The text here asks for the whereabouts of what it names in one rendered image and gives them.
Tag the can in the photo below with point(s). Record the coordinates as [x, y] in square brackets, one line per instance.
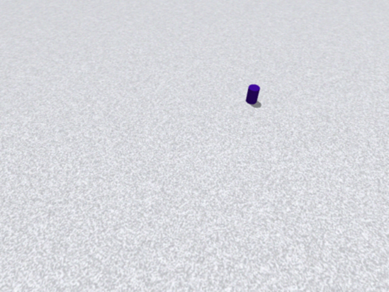
[252, 94]

